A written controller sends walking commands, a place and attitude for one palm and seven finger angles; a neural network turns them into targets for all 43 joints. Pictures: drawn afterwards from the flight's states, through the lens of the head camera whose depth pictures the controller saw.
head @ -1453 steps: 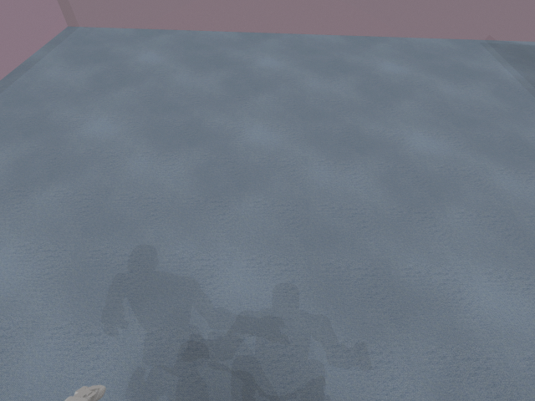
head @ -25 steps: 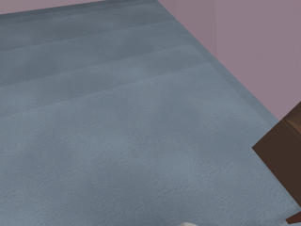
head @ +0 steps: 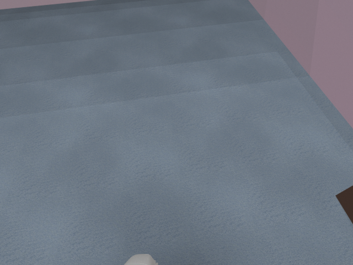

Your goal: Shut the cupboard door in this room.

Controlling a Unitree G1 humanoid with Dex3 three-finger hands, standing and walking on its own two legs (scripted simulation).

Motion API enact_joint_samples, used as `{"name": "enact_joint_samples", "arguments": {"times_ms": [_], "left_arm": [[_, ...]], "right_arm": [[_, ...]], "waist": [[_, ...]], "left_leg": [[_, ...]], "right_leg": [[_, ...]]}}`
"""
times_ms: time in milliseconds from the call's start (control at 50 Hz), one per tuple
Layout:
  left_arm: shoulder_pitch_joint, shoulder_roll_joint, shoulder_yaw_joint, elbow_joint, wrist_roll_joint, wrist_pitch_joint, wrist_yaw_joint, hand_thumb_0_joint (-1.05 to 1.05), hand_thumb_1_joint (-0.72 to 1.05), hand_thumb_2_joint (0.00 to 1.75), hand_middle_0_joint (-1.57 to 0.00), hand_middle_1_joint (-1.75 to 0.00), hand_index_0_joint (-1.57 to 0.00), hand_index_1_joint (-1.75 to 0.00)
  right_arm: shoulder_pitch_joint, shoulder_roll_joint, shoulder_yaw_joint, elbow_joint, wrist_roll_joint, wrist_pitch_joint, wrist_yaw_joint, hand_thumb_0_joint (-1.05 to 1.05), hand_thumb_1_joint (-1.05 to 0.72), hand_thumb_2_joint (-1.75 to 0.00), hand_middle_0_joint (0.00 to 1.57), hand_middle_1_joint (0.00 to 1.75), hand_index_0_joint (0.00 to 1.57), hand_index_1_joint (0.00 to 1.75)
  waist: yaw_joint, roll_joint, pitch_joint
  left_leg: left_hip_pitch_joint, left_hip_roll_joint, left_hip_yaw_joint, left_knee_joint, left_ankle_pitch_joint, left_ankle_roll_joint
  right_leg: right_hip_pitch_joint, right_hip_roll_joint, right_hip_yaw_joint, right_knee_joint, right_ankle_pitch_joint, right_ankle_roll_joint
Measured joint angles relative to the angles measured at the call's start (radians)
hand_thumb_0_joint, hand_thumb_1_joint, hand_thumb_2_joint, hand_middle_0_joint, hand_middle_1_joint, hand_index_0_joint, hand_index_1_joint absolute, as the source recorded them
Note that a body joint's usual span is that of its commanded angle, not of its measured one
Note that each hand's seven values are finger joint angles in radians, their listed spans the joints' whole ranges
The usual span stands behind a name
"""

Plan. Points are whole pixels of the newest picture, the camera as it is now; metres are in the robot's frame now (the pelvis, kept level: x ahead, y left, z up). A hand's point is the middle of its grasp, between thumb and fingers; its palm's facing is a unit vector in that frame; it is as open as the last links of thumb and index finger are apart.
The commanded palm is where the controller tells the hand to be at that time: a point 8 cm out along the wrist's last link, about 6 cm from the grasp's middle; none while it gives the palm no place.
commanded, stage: turn or walk to find it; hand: left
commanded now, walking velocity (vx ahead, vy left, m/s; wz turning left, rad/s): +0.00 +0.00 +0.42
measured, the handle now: out of the picture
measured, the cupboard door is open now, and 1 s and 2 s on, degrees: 88 88 88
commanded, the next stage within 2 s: none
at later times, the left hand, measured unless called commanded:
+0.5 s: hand out of the picture +0.07 +0.24 -0.16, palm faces +0.21 -0.94 -0.26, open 7.4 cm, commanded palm none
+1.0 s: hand out of the picture -0.06 +0.18 -0.16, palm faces +0.46 -0.85 -0.26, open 7.4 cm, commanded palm none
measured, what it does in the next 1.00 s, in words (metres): steps on the spot, turning left: left foot, then right foot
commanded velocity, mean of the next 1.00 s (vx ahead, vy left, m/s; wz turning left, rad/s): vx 0.00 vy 0.00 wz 0.42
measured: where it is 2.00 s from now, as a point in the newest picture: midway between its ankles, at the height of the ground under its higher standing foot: outside the picture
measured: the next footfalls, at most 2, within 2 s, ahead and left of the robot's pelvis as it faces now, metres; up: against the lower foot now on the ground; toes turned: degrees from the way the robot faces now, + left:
left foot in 0.10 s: +0.01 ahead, +0.13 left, +0.00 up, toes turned +8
right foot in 0.58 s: +0.07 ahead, -0.10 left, +0.00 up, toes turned +9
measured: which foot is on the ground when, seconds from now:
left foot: up 0.00-0.08, down 0.10-0.58, up 0.60-1.00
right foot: down 0.00-0.12, up 0.14-0.56, down 0.58-1.00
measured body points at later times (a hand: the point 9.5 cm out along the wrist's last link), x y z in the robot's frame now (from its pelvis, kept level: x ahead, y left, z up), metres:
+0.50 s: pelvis +0.01 +0.02 +0.00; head +0.05 +0.02 +0.45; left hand +0.06 +0.29 -0.14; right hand +0.12 -0.21 -0.15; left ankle -0.02 +0.13 -0.74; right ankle +0.03 -0.12 -0.70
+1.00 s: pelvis +0.00 -0.02 +0.00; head +0.05 +0.00 +0.45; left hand -0.08 +0.22 -0.14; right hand +0.18 -0.21 -0.16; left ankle -0.09 +0.10 -0.70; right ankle +0.04 -0.10 -0.74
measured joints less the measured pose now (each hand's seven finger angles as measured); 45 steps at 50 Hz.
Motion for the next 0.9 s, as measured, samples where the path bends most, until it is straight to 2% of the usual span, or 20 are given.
{"name": "enact_joint_samples", "arguments": {"times_ms": [60,100,120,140,180,240,300,440,520,560,600,640,700,740,820,900], "left_arm": [[0.013,0.02,0.008,0.015,0.0,0.004,0.0,0.01,0.91,0.9,-0.21,-0.3,-0.2,-0.3],[0.024,0.037,0.016,0.026,-0.005,0.011,0.0,0.01,0.91,0.9,-0.21,-0.3,-0.2,-0.3],[0.027,0.048,0.022,0.031,-0.009,0.018,-0.001,0.01,0.91,0.9,-0.21,-0.3,-0.2,-0.3],[0.026,0.061,0.027,0.037,-0.011,0.028,0.0,0.01,0.91,0.9,-0.21,-0.3,-0.2,-0.3],[0.017,0.074,0.03,0.05,-0.012,0.052,0.006,0.01,0.91,0.9,-0.21,-0.3,-0.2,-0.3],[-0.008,0.081,0.034,0.057,-0.014,0.061,0.003,0.01,0.91,0.9,-0.2,-0.3,-0.2,-0.3],[-0.031,0.083,0.034,0.043,-0.016,0.053,-0.003,0.01,0.91,0.9,-0.2,-0.3,-0.2,-0.3],[-0.092,0.069,0.028,0.001,-0.018,0.049,-0.002,0.01,0.91,0.9,-0.2,-0.3,-0.2,-0.3],[-0.119,0.049,0.018,-0.021,-0.021,0.041,-0.004,0.01,0.91,0.9,-0.2,-0.3,-0.2,-0.3],[-0.119,0.039,0.011,-0.033,-0.022,0.027,-0.005,0.01,0.91,0.9,-0.2,-0.3,-0.2,-0.3],[-0.116,0.019,0.004,-0.038,-0.015,0.007,-0.003,0.01,0.91,0.9,-0.2,-0.3,-0.2,-0.3],[-0.105,0.003,-0.003,-0.043,-0.013,-0.002,-0.001,0.01,0.91,0.9,-0.2,-0.3,-0.2,-0.3],[-0.08,-0.016,-0.006,-0.042,-0.014,0.0,0.004,0.01,0.91,0.9,-0.21,-0.3,-0.2,-0.3],[-0.063,-0.023,-0.006,-0.036,-0.013,0.0,0.005,0.01,0.91,0.9,-0.21,-0.3,-0.2,-0.3],[-0.029,-0.025,-0.005,-0.02,-0.01,-0.002,0.006,0.01,0.91,0.9,-0.21,-0.3,-0.2,-0.3],[0.0,-0.016,-0.001,-0.003,-0.005,-0.002,0.004,0.01,0.91,0.9,-0.21,-0.3,-0.2,-0.3]], "right_arm": [[-0.02,0.011,0.01,-0.008,0.003,-0.009,-0.001,0.0,-0.91,-0.9,0.2,0.3,0.19,0.3],[-0.028,0.016,0.015,-0.021,0.003,-0.023,0.0,0.0,-0.91,-0.9,0.2,0.3,0.19,0.3],[-0.033,0.022,0.016,-0.026,0.0,-0.032,0.0,0.0,-0.91,-0.9,0.2,0.3,0.19,0.3],[-0.04,0.031,0.017,-0.031,-0.002,-0.038,0.0,0.0,-0.91,-0.9,0.2,0.3,0.19,0.3],[-0.044,0.042,0.023,-0.043,-0.003,-0.05,-0.006,0.0,-0.91,-0.9,0.2,0.3,0.19,0.3],[-0.038,0.051,0.028,-0.049,-0.005,-0.059,-0.02,0.0,-0.91,-0.9,0.2,0.3,0.2,0.3],[-0.029,0.057,0.032,-0.045,-0.004,-0.062,-0.023,0.0,-0.91,-0.9,0.2,0.3,0.2,0.3],[0.006,0.064,0.025,-0.04,-0.008,-0.056,-0.017,0.0,-0.91,-0.9,0.21,0.3,0.2,0.3],[0.026,0.053,0.014,-0.033,-0.012,-0.044,-0.016,0.0,-0.91,-0.9,0.21,0.3,0.2,0.3],[0.041,0.045,0.006,-0.029,-0.009,-0.039,-0.016,0.0,-0.91,-0.9,0.21,0.3,0.2,0.3],[0.048,0.027,-0.004,-0.023,-0.002,-0.033,-0.015,0.0,-0.91,-0.9,0.21,0.3,0.2,0.3],[0.053,0.015,-0.013,-0.016,-0.003,-0.018,-0.016,0.0,-0.91,-0.9,0.21,0.3,0.2,0.3],[0.055,0.0,-0.021,-0.005,-0.006,-0.005,-0.009,0.0,-0.91,-0.9,0.2,0.3,0.2,0.3],[0.056,-0.005,-0.022,-0.002,-0.007,-0.002,-0.005,0.0,-0.91,-0.9,0.2,0.3,0.19,0.3],[0.052,-0.006,-0.019,0.005,-0.007,0.003,-0.001,0.0,-0.91,-0.9,0.2,0.3,0.19,0.3],[0.03,-0.003,-0.01,0.011,-0.005,0.006,-0.001,0.0,-0.91,-0.9,0.2,0.3,0.19,0.3]], "waist": [[0.012,-0.015,0.004],[0.012,-0.021,0.0],[0.014,-0.035,-0.002],[0.02,-0.052,0.002],[0.024,-0.055,0.001],[0.02,-0.04,-0.004],[0.019,-0.032,-0.011],[-0.006,-0.02,-0.019],[-0.028,0.002,-0.019],[-0.034,0.012,-0.025],[-0.039,0.043,-0.021],[-0.043,0.051,-0.019],[-0.042,0.053,-0.017],[-0.041,0.051,-0.017],[-0.033,0.035,-0.016],[-0.013,0.017,-0.01]], "left_leg": [[0.056,-0.001,0.027,-0.141,0.018,0.01],[0.112,0.0,0.051,-0.283,0.117,0.02],[0.122,-0.01,0.056,-0.309,0.121,0.053],[0.118,-0.021,0.059,-0.295,0.109,0.078],[0.119,-0.024,0.052,-0.291,0.098,0.102],[0.144,-0.026,0.025,-0.35,0.131,0.106],[0.171,-0.034,0.005,-0.412,0.168,0.109],[0.178,-0.056,-0.041,-0.442,0.193,0.099],[0.151,-0.064,-0.073,-0.405,0.181,0.08],[0.127,-0.071,-0.089,-0.365,0.163,0.064],[0.084,-0.068,-0.109,-0.262,0.082,0.05],[0.015,-0.081,-0.104,-0.063,-0.032,0.044],[-0.066,-0.07,-0.078,0.191,-0.004,0.03],[-0.09,-0.049,-0.067,0.266,0.039,0.016],[-0.085,-0.014,-0.059,0.255,0.063,-0.004],[-0.038,0.005,-0.039,0.129,0.028,-0.01]], "right_leg": [[-0.009,-0.013,-0.027,0.031,-0.018,0.015],[-0.021,-0.024,-0.047,0.077,-0.043,0.031],[-0.038,-0.039,-0.044,0.118,-0.06,0.041],[-0.064,-0.044,-0.01,0.183,-0.129,0.056],[-0.125,-0.017,0.071,0.341,-0.23,0.076],[-0.197,0.014,0.145,0.511,-0.193,0.095],[-0.231,0.019,0.18,0.55,-0.136,0.108],[-0.216,0.032,0.207,0.422,-0.123,0.121],[-0.15,0.06,0.196,0.248,-0.115,0.11],[-0.087,0.074,0.182,0.095,-0.023,0.102],[-0.065,0.085,0.153,0.056,0.021,0.037],[-0.059,0.073,0.128,0.069,-0.004,-0.009],[-0.028,0.057,0.098,0.032,0.0,-0.024],[-0.011,0.049,0.079,0.007,0.011,-0.024],[0.005,0.032,0.042,-0.02,0.021,-0.026],[0.006,0.013,0.008,-0.02,0.019,-0.022]]}}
